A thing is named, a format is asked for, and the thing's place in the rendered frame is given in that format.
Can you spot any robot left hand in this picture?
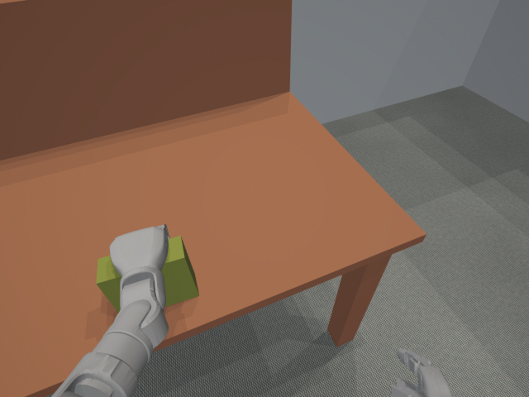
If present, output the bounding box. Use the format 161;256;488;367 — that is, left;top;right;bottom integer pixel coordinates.
110;224;170;277

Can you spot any left robot forearm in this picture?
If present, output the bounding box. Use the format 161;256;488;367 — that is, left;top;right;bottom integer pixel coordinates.
51;267;169;397

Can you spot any sponge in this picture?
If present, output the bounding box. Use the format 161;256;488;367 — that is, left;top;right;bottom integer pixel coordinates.
96;236;199;313

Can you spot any robot right hand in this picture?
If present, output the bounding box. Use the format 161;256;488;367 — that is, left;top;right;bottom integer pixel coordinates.
391;348;454;397

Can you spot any table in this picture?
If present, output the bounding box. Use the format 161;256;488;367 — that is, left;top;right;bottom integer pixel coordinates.
0;0;427;397

